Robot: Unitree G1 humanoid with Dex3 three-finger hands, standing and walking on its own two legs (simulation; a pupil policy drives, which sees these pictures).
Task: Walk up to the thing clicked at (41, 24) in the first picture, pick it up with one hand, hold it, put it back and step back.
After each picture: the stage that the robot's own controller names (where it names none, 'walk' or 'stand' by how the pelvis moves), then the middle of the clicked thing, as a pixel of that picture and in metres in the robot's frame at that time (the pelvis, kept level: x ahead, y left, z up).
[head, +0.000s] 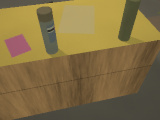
stand; (48, 32) +0.68 +0.20 -0.01
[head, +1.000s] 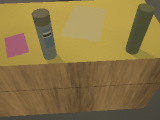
rise first; (45, 36) +0.61 +0.22 +0.00
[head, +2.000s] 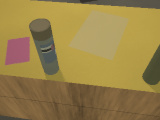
stand; (46, 50) +0.49 +0.17 +0.02
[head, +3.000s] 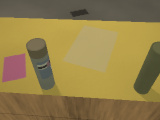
stand; (42, 66) +0.47 +0.19 -0.02
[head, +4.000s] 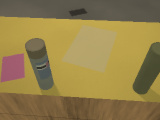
stand; (41, 66) +0.46 +0.19 -0.02
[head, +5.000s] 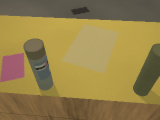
stand; (40, 67) +0.46 +0.20 -0.02
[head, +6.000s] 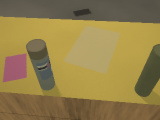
stand; (42, 67) +0.46 +0.19 -0.02
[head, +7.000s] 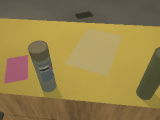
rise first; (44, 69) +0.45 +0.20 -0.02
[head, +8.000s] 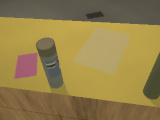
go down; (51, 65) +0.47 +0.19 -0.01
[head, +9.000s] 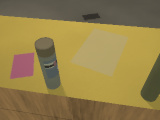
go down; (49, 66) +0.47 +0.17 -0.01
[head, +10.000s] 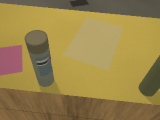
go down; (41, 62) +0.45 +0.17 +0.01
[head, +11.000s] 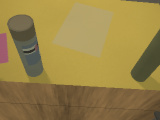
close in; (28, 50) +0.47 +0.18 +0.03
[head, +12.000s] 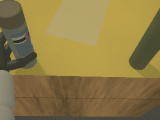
close; (19, 40) +0.48 +0.19 +0.06
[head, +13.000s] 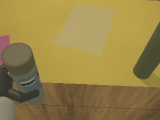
lift; (27, 79) +0.35 +0.17 +0.06
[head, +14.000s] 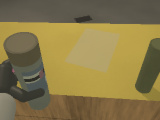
lift; (32, 77) +0.30 +0.16 +0.16
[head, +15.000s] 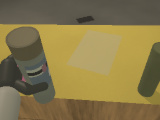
hold; (36, 71) +0.31 +0.15 +0.17
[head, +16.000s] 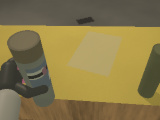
hold; (36, 74) +0.31 +0.15 +0.16
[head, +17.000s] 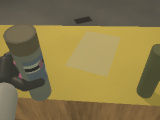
crouch; (32, 68) +0.33 +0.16 +0.16
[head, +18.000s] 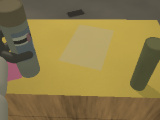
crouch; (21, 44) +0.41 +0.19 +0.17
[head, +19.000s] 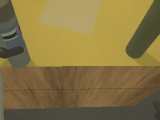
lower; (9, 36) +0.47 +0.19 +0.08
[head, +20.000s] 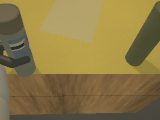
lower; (17, 46) +0.45 +0.18 +0.07
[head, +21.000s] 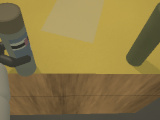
lower; (18, 46) +0.45 +0.17 +0.07
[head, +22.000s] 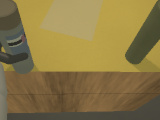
lower; (15, 43) +0.46 +0.18 +0.07
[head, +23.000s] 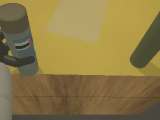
draw back; (21, 46) +0.45 +0.17 +0.07
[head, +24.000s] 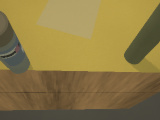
rise; (8, 49) +0.42 +0.19 +0.07
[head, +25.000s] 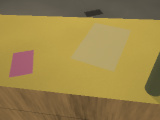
sink last; out of the picture +0.29 +0.37 -0.65
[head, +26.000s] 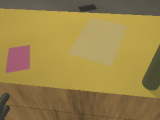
stand; out of the picture +0.39 +0.37 -0.70
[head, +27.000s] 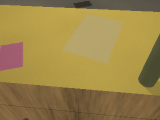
stand; out of the picture +0.38 +0.38 -0.69
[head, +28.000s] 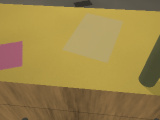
stand; out of the picture +0.38 +0.38 -0.68
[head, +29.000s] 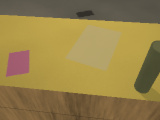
stand; out of the picture +0.41 +0.38 -0.74
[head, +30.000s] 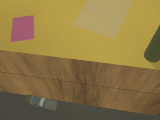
walk; (42, 102) +0.50 +0.35 -0.71
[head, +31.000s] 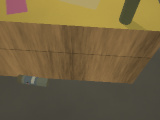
walk; (33, 80) +0.69 +0.40 -0.73
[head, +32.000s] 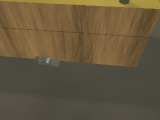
stand; (48, 61) +1.00 +0.39 -0.72
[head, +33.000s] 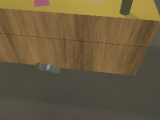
stand; (48, 67) +1.00 +0.37 -0.74
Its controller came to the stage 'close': yes
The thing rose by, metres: 0.20
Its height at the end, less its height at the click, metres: -0.73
